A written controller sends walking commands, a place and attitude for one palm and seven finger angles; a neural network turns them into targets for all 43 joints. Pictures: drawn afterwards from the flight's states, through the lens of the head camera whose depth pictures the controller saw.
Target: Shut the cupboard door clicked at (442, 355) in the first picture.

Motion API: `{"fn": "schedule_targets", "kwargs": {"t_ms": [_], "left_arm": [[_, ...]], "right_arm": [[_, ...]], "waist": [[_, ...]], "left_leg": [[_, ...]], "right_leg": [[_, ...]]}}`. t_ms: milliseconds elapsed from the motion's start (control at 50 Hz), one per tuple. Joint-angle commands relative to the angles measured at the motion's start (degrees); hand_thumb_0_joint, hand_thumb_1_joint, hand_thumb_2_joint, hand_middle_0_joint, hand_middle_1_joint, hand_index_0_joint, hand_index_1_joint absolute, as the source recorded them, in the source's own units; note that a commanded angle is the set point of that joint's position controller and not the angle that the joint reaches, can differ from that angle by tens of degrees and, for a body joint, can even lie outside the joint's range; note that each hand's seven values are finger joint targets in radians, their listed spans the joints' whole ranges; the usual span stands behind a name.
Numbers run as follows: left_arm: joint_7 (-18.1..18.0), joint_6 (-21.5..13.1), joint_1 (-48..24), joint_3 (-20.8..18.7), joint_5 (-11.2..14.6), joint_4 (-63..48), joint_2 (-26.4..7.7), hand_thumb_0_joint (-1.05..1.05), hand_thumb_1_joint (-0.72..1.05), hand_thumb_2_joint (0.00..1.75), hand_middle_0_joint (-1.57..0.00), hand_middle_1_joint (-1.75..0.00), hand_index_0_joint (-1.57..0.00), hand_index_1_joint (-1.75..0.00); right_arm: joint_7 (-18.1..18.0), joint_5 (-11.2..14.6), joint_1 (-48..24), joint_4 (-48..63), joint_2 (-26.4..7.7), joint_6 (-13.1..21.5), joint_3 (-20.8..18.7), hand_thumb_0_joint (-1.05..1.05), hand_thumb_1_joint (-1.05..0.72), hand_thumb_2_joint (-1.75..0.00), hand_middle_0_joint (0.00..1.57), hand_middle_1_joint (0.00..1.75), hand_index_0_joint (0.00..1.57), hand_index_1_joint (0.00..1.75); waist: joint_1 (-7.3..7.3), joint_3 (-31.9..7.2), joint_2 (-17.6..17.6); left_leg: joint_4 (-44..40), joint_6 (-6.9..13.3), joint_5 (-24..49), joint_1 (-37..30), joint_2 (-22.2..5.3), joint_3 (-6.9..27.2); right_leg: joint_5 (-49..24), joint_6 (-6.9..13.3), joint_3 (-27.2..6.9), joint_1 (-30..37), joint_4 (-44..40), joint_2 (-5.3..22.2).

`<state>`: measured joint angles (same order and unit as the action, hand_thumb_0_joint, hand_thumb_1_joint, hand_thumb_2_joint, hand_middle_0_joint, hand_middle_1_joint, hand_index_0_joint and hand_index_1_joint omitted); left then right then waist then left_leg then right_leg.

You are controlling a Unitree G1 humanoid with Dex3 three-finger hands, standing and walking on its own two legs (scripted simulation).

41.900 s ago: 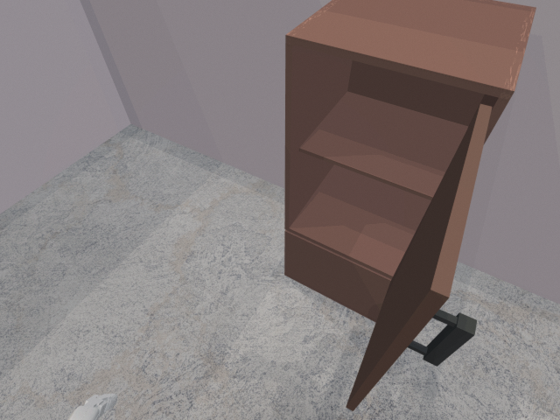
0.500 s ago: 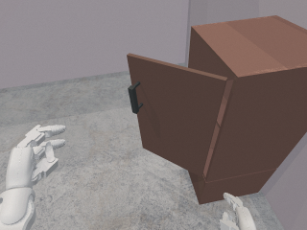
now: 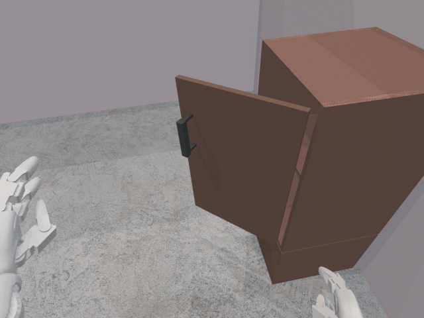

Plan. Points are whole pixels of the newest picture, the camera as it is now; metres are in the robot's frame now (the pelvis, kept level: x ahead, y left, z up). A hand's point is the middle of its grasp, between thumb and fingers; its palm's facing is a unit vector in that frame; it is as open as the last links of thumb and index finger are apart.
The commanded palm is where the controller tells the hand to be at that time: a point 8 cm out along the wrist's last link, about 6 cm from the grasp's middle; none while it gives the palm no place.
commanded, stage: step back with the hand held close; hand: left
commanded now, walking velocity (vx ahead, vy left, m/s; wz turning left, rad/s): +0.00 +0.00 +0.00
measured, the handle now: (188, 135) +0.62 +0.15 -0.01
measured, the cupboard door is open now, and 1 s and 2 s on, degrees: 48 48 48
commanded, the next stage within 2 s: stop stepping back and stand still in 1.42 s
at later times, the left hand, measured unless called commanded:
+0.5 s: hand (37, 230) +0.19 +0.28 +0.16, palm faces +0.34 -0.78 -0.52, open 7.5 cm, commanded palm +0.13 +0.32 +0.17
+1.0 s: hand out of the picture +0.08 +0.30 +0.16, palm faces +0.47 -0.75 -0.47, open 7.5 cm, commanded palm +0.02 +0.33 +0.17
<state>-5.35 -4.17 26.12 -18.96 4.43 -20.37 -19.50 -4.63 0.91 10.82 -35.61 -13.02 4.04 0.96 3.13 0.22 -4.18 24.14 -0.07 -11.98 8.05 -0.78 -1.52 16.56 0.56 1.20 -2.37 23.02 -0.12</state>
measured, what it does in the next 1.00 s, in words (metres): shifts its weight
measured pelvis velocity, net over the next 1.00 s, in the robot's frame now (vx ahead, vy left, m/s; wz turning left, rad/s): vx -0.10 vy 0.02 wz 0.07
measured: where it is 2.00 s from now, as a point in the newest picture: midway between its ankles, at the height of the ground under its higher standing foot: outside the picture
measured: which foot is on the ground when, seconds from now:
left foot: down 0.00-1.00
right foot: down 0.00-1.00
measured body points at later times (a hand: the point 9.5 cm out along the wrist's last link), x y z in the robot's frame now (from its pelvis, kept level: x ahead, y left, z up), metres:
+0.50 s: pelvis -0.02 +0.02 +0.00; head -0.01 +0.00 +0.45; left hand +0.16 +0.32 +0.18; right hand +0.16 -0.23 -0.09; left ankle +0.02 +0.12 -0.74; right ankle -0.04 -0.11 -0.74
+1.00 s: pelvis -0.10 +0.02 -0.02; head -0.09 +0.03 +0.43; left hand +0.05 +0.33 +0.18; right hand +0.07 -0.21 -0.10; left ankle +0.01 +0.12 -0.74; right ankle -0.04 -0.11 -0.74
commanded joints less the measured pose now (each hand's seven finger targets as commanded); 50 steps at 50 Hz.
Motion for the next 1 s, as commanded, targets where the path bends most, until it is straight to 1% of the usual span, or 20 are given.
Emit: {"fn": "schedule_targets", "kwargs": {"t_ms": [0, 100, 120, 160, 240, 300, 380, 400, 480, 520, 580, 600, 680, 700, 720, 840, 880, 900, 940, 980], "left_arm": [[-1.0, -4.2, -4.5, -7.7, 0.2, -11.5, -11.2, 0.00, 0.90, 0.90, -0.20, -0.30, -0.20, -0.30], [-0.9, -4.3, -3.9, -8.1, 0.3, -11.6, -11.5, 0.00, 0.90, 0.90, -0.20, -0.30, -0.20, -0.30], [-1.4, -6.2, -8.7, -13.0, -0.3, -14.6, -17.2, 0.00, 0.90, 0.90, -0.20, -0.30, -0.20, -0.30], [-1.0, -6.9, -2.9, -9.0, -0.3, -10.2, -12.9, 0.00, 0.90, 0.90, -0.20, -0.30, -0.20, -0.30], [-1.4, -8.0, 0.1, -10.0, -0.1, -12.4, -14.0, 0.00, 0.90, 0.90, -0.20, -0.30, -0.20, -0.30], [-1.7, -7.7, 2.6, -11.4, 0.3, -12.9, -15.2, 0.00, 0.90, 0.90, -0.20, -0.30, -0.20, -0.30], [-2.2, -7.3, 3.8, -13.5, 0.5, -15.0, -17.7, 0.00, 0.90, 0.90, -0.20, -0.30, -0.20, -0.30], [-2.2, -7.3, 4.8, -12.4, 0.6, -14.6, -16.2, 0.00, 0.90, 0.90, -0.20, -0.30, -0.20, -0.30], [-2.7, -7.5, 6.0, -14.0, 0.7, -15.0, -17.8, 0.00, 0.90, 0.90, -0.20, -0.30, -0.20, -0.30], [-2.7, -7.9, 6.0, -12.6, 0.7, -16.1, -16.5, 0.00, 0.90, 0.90, -0.20, -0.30, -0.20, -0.30], [-3.1, -8.8, 6.0, -14.2, 0.1, -17.3, -18.1, 0.00, 0.90, 0.90, -0.20, -0.30, -0.20, -0.30], [-3.1, -9.2, 6.2, -12.8, 0.2, -17.0, -16.1, 0.00, 0.90, 0.90, -0.20, -0.30, -0.20, -0.30], [-3.5, -10.6, 5.0, -15.0, -0.9, -16.4, -17.8, 0.00, 0.90, 0.90, -0.20, -0.30, -0.20, -0.30], [-3.4, -10.9, 4.2, -12.6, -0.8, -16.5, -15.1, 0.00, 0.90, 0.90, -0.20, -0.30, -0.20, -0.30], [-3.5, -11.4, 3.0, -12.7, -1.1, -17.2, -15.3, 0.00, 0.90, 0.90, -0.20, -0.30, -0.20, -0.30], [-3.9, -13.2, 0.3, -12.2, -2.3, -18.2, -14.7, 0.00, 0.90, 0.90, -0.20, -0.30, -0.20, -0.30], [-4.1, -13.8, 0.7, -14.6, -2.8, -18.8, -17.0, 0.00, 0.90, 0.90, -0.20, -0.30, -0.20, -0.30], [-3.9, -14.1, 1.2, -13.4, -2.6, -19.4, -15.3, 0.00, 0.90, 0.90, -0.20, -0.30, -0.20, -0.30], [-3.9, -14.5, 2.9, -14.6, -2.3, -18.6, -16.2, 0.00, 0.90, 0.90, -0.20, -0.30, -0.20, -0.30], [-3.9, -14.6, 3.2, -15.6, -2.0, -18.7, -17.4, 0.00, 0.90, 0.90, -0.20, -0.30, -0.20, -0.30]], "right_arm": [[-0.3, 0.2, -7.8, 9.3, -5.0, 3.4, -1.5, 0.00, -0.90, -0.90, 0.20, 0.30, 0.20, 0.30], [-0.3, 0.1, -7.6, 9.4, -5.3, 3.4, -1.9, 0.00, -0.90, -0.90, 0.20, 0.30, 0.20, 0.30], [0.0, 0.2, -7.8, 10.4, -7.0, 1.9, -2.4, 0.00, -0.90, -0.90, 0.20, 0.30, 0.20, 0.30], [0.0, -0.1, -7.8, 9.5, -6.4, 0.3, -2.8, 0.00, -0.90, -0.90, 0.20, 0.30, 0.20, 0.30], [-0.4, 0.0, -7.2, 10.4, -6.8, -1.6, -3.6, 0.00, -0.90, -0.90, 0.20, 0.30, 0.20, 0.30], [-0.9, 0.2, -7.0, 11.5, -6.8, -2.9, -3.7, 0.00, -0.90, -0.90, 0.20, 0.30, 0.20, 0.30], [-1.2, 0.2, -6.8, 12.7, -7.6, -4.4, -4.3, 0.00, -0.90, -0.90, 0.20, 0.30, 0.20, 0.30], [-1.1, 0.5, -6.5, 13.1, -7.0, -4.8, -4.0, 0.00, -0.90, -0.90, 0.20, 0.30, 0.20, 0.30], [-1.1, 0.3, -6.6, 13.5, -7.7, -5.0, -4.4, 0.00, -0.90, -0.90, 0.20, 0.30, 0.20, 0.30], [-1.0, 0.6, -6.3, 13.9, -7.6, -4.8, -4.2, 0.00, -0.90, -0.90, 0.20, 0.30, 0.20, 0.30], [-1.2, 0.3, -6.1, 13.8, -8.3, -4.0, -4.4, 0.00, -0.90, -0.90, 0.20, 0.30, 0.20, 0.30], [-1.2, 0.5, -5.8, 13.9, -7.7, -3.7, -4.0, 0.00, -0.90, -0.90, 0.20, 0.30, 0.20, 0.30], [-1.3, 0.2, -5.6, 13.4, -8.7, -2.2, -4.3, 0.00, -0.90, -0.90, 0.20, 0.30, 0.20, 0.30], [-1.2, 0.4, -5.1, 13.4, -8.1, -1.8, -4.0, 0.00, -0.90, -0.90, 0.20, 0.30, 0.20, 0.30], [-1.2, 0.2, -5.0, 13.3, -8.5, -1.2, -4.1, 0.00, -0.90, -0.90, 0.20, 0.30, 0.20, 0.30], [-1.2, -0.5, -4.0, 11.8, -8.7, 1.6, -4.2, 0.00, -0.90, -0.90, 0.20, 0.30, 0.20, 0.30], [-1.2, -0.7, -4.3, 11.4, -8.9, 2.4, -4.4, 0.00, -0.90, -0.90, 0.20, 0.30, 0.20, 0.30], [-1.1, -0.7, -4.3, 11.5, -8.1, 2.6, -4.0, 0.00, -0.90, -0.90, 0.20, 0.30, 0.20, 0.30], [-0.8, -0.7, -3.9, 11.3, -8.0, 2.7, -4.3, 0.00, -0.90, -0.90, 0.20, 0.30, 0.20, 0.30], [-0.3, -1.0, -3.3, 10.6, -7.6, 2.6, -4.6, 0.00, -0.90, -0.90, 0.20, 0.30, 0.20, 0.30]], "waist": [[0.42, -1.8, -0.3], [0.52, -3.4, 1.1], [-1.56, -0.2, 1.3], [-2.02, -1.1, 5.6], [-2.27, -7.4, 1.7], [-2.23, -9.7, 2.3], [-2.03, -12.0, 2.3], [-2.31, -11.8, 2.5], [-2.13, -10.5, 2.0], [-2.49, -10.0, 1.7], [-2.54, -9.1, -1.5], [-2.71, -8.2, -1.3], [-2.65, -5.6, -1.7], [-2.99, -4.9, -1.6], [-3.00, -4.4, -2.2], [-3.21, -3.9, -4.0], [-2.84, -4.9, -5.3], [-2.86, -5.1, -5.2], [-2.83, -5.4, -2.4], [-3.19, -5.4, 3.3]], "left_leg": [[-3.2, 1.8, 8.0, -4.8, 0.1, 0.1], [-3.1, 2.1, 8.9, -5.6, 0.0, -0.2], [0.6, 3.0, 5.9, -1.2, -0.9, 0.8], [2.7, 2.8, 5.3, -0.4, -0.5, 0.9], [1.6, 2.7, 14.1, -1.8, -1.4, 0.8], [1.0, 2.7, 22.0, -2.5, -2.2, 1.4], [0.9, 2.4, 25.1, -1.9, -2.7, 1.3], [0.5, 2.5, 24.9, -0.8, -2.9, 1.6], [-1.0, 2.6, 18.3, 3.3, -3.2, 2.2], [-1.8, 2.7, 14.7, 5.5, -3.5, 2.8], [-4.8, 3.5, 4.0, 11.0, -4.3, 4.4], [-5.9, 3.7, 0.4, 13.8, -4.6, 5.2], [-8.3, 5.1, -16.1, 24.4, -5.6, 7.4], [-8.2, 5.0, -18.1, 25.7, -5.7, 7.7], [-8.0, 5.1, -20.1, 26.5, -5.9, 7.9], [-8.4, 5.4, -26.7, 29.7, -7.1, 10.1], [-9.1, 5.8, -27.5, 31.2, -7.6, 11.3], [-9.0, 6.0, -26.5, 31.9, -7.7, 11.5], [-4.4, 5.6, -24.0, 32.1, -6.4, 9.0], [3.8, 3.5, -19.8, 26.1, -3.0, 5.5]], "right_leg": [[-9.8, -0.2, 0.2, -6.7, -5.6, 0.3], [-11.1, -0.4, 0.2, -6.2, -5.4, 0.3], [-12.9, -0.4, -3.9, -11.2, -8.4, 3.4], [-13.5, -0.3, -4.6, -13.0, -9.0, 5.4], [-21.9, -0.8, -2.2, -9.8, -3.8, 4.6], [-26.2, -1.3, -1.1, -8.2, -1.2, 3.4], [-28.2, -1.6, -0.9, -6.9, 0.5, 2.6], [-27.6, -1.5, -0.7, -6.4, 1.2, 2.7], [-22.6, -1.6, -1.3, -6.6, 0.8, 2.2], [-19.6, -1.7, -1.4, -6.4, 1.2, 1.9], [-14.2, -1.8, -1.3, -4.2, 2.4, 0.7], [-12.8, -1.8, -1.2, -3.2, 3.3, 0.5], [-8.0, -1.9, -2.5, 0.3, 5.1, -0.3], [-5.8, -1.7, -2.5, -0.2, 5.2, -0.2], [-3.6, -1.6, -3.0, -0.9, 5.0, -0.3], [2.6, -1.4, -3.5, -2.2, 7.3, -1.6], [0.2, -1.4, -3.6, -0.2, 9.3, -2.6], [-2.1, -1.3, -3.7, 0.5, 10.6, -2.7], [-3.5, -0.8, -6.9, -1.0, 9.0, -1.4], [1.7, 1.2, -13.1, -9.7, 1.4, 3.1]]}}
